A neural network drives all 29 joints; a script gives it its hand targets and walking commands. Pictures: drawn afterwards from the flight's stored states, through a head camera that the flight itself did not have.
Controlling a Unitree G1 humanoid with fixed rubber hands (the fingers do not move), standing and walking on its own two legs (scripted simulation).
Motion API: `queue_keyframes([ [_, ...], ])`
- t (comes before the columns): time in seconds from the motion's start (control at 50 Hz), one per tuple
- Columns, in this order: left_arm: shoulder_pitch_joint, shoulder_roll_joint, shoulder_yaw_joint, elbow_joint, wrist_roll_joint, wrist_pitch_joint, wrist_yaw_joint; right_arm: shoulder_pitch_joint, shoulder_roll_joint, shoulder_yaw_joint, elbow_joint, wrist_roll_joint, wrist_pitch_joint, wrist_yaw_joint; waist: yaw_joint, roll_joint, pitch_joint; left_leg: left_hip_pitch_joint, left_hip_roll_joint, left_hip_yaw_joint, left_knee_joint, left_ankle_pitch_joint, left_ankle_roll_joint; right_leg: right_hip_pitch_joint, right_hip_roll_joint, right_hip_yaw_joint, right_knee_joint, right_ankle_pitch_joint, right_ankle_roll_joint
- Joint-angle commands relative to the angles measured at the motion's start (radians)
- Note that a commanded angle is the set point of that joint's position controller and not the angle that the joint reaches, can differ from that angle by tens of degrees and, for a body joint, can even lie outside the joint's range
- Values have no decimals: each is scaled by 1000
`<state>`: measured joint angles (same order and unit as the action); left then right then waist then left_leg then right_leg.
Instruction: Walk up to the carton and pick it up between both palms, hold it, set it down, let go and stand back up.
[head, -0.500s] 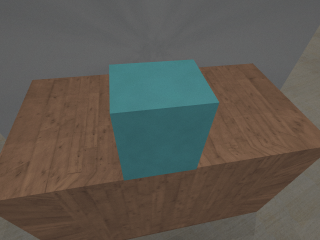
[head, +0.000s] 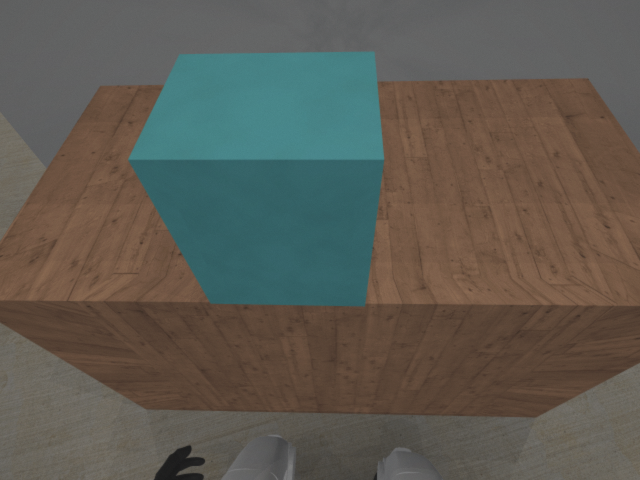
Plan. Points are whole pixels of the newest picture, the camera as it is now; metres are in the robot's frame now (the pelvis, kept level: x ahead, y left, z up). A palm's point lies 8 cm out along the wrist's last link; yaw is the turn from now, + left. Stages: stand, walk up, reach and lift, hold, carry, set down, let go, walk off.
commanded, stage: walk up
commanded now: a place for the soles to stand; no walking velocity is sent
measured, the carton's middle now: (282, 193) +0.45 +0.04 +0.10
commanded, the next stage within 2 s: none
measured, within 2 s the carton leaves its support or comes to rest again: neither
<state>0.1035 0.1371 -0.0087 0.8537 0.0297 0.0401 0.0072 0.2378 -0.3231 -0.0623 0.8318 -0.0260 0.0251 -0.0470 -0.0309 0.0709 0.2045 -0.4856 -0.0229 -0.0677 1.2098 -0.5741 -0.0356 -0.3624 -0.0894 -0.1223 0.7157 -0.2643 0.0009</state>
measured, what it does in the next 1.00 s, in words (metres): steps on the spot: left foot, then right foot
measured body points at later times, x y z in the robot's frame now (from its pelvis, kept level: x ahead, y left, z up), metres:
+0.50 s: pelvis -0.02 +0.01 +0.02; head -0.03 +0.03 +0.47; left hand -0.05 +0.28 -0.14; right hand +0.07 -0.22 -0.11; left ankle -0.04 +0.13 -0.71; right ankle +0.03 -0.11 -0.69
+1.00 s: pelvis +0.02 +0.03 +0.02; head +0.01 +0.03 +0.47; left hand +0.02 +0.27 -0.13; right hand +0.11 -0.20 -0.12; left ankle -0.04 +0.13 -0.71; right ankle +0.03 -0.10 -0.71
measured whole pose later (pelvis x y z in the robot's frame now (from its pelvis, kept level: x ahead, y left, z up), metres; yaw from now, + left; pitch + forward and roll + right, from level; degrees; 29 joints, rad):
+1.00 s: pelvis +0.02 +0.03 +0.02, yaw +7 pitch -3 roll +0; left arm 0.31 0.20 0.00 0.95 0.02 -0.02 0.01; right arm 0.23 -0.21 0.03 0.97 -0.02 -0.02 -0.02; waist 0.01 -0.01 0.04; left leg -0.13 0.00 0.06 0.54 -0.36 0.02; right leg -0.21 -0.01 0.03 0.58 -0.32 0.01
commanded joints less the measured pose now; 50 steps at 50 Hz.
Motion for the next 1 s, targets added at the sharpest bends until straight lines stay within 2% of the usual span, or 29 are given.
queue_keyframes([
  [0.0,63,269,74,-57,7,-50,38,94,-50,-22,-38,-2,23,26,59,-234,-196,-51,46,-78,-29,21,1,167,-353,389,-387,-20,-253],
  [0.06,102,277,82,-45,12,-55,47,44,-57,-28,-64,-4,30,39,80,-233,-192,-81,63,-71,-114,-20,2,221,-382,382,-404,-94,-256],
  [0.12,78,283,87,-41,19,-51,38,53,-32,-21,-77,-1,20,56,67,-277,-199,14,80,2,-295,-32,11,170,-352,275,-401,-154,-222],
  [0.14,51,283,86,-44,21,-46,30,84,-18,-18,-73,2,13,62,49,-293,-208,98,73,32,-383,10,17,114,-332,224,-388,-152,-204],
  [0.16,9,281,82,-50,16,-40,21,147,2,-14,-56,6,4,67,7,-281,-226,252,57,73,-529,142,28,15,-293,140,-348,-179,-169],
  [0.18,-10,267,77,-51,13,-31,11,231,12,-14,-23,7,-9,71,-32,-227,-251,405,18,119,-642,280,30,-80,-235,60,-252,-263,-123],
  [0.2,49,217,63,-42,15,-22,0,275,-25,-25,-8,9,-21,71,-40,-46,-270,494,67,-8,-747,283,39,-176,-152,-33,-79,-396,-55],
  [0.22,77,142,30,-64,8,-14,-10,256,-115,-43,-28,23,-23,64,-41,225,-222,399,256,-419,-911,-52,116,-316,-10,-80,166,-457,9],
  [0.24,19,225,47,-82,-9,-3,1,217,-190,-56,-31,37,-17,48,-91,122,-158,173,367,-623,-1037,-396,262,-270,-5,80,230,-443,9],
  [0.26,-11,244,57,-87,-22,2,0,134,-176,-59,-28,35,-15,29,-67,78,-25,3,375,-644,-1094,-497,288,-215,-17,122,331,-383,16],
  [0.28,19,220,54,-63,-12,1,-13,60,-118,-37,-38,28,-19,15,-21,27,11,49,319,-513,-1071,-356,245,-199,-5,147,335,-296,12],
  [0.3,97,198,56,-28,-6,-3,-19,22,-81,-9,-38,20,-23,9,24,42,-24,169,271,-380,-1018,-161,213,-231,14,166,270,-237,2],
  [0.32,175,207,61,-9,-7,-14,-19,-4,-58,3,-50,12,-26,9,43,59,-79,262,244,-285,-976,-10,188,-233,28,175,230,-205,-4],
  [0.38,197,201,56,-3,-9,-25,-14,-6,-39,4,-30,0,-47,20,23,117,-125,222,239,-242,-975,4,195,-95,22,170,159,-184,6],
  [0.42,210,184,48,-6,-7,-33,-13,-32,-21,17,-22,-6,-49,21,26,139,-103,188,224,-175,-947,89,196,-25,28,147,52,-145,10],
  [0.46,250,169,43,-1,-4,-43,-6,-36,-11,28,-15,-9,-46,24,41,114,-106,150,216,-136,-889,166,189,92,49,117,-106,-74,2],
  [0.48,283,163,40,5,-6,-52,-1,-35,-13,32,-7,-7,-42,28,60,84,-108,116,207,-119,-847,200,165,180,57,105,-246,22,-6],
  [0.5,312,178,41,11,-4,-63,6,-24,-6,34,4,-3,-41,33,71,38,-116,83,191,-112,-797,239,132,262,38,159,-299,86,-10],
  [0.52,335,215,47,12,1,-75,11,4,19,42,10,0,-42,37,61,-66,-127,46,138,-61,-692,251,98,311,-44,305,-348,83,-32],
  [0.54,345,255,54,12,-6,-80,12,24,53,54,9,-6,-42,42,36,-165,-127,0,62,2,-592,212,68,308,-140,466,-414,35,-73],
  [0.56,340,281,59,21,-16,-73,7,13,48,55,9,-1,-36,36,37,-166,-85,49,52,40,-602,172,58,177,-203,547,-459,-144,-138],
  [0.58,328,276,60,31,-13,-67,1,-14,27,58,13,-7,-35,32,43,-174,-32,109,52,55,-617,159,60,65,-202,573,-489,-253,-164],
  [0.6,311,250,52,39,-14,-63,-3,-20,30,65,22,-9,-40,34,40,-183,-17,165,53,47,-661,175,69,21,-168,519,-499,-248,-149],
  [0.64,259,230,43,22,-19,-67,-2,20,19,65,42,-4,-58,42,16,-193,-72,261,65,11,-719,270,76,34,-98,377,-466,-107,-99],
  [0.66,248,221,40,22,-22,-71,-2,39,8,61,50,-2,-67,43,11,-191,-101,298,77,-1,-736,312,78,42,-68,332,-433,-26,-82],
  [0.74,251,184,35,41,-20,-81,-6,37,-12,61,68,3,-76,34,19,-142,-156,330,115,-12,-773,428,94,122,4,217,-302,210,-60],
  [0.8,256,166,31,42,-15,-82,-3,31,-20,62,77,6,-72,28,25,-83,-177,339,130,-5,-773,522,105,142,15,202,-245,256,-61],
  [0.88,251,162,27,43,-11,-75,1,20,-24,65,84,6,-62,24,27,-28,-166,354,149,-7,-794,537,118,112,32,195,-199,206,-54],
  [0.98,244,173,23,47,-7,-70,6,1,-34,67,90,6,-53,22,35,-19,-133,339,162,16,-800,553,125,105,43,206,-174,222,-51],
])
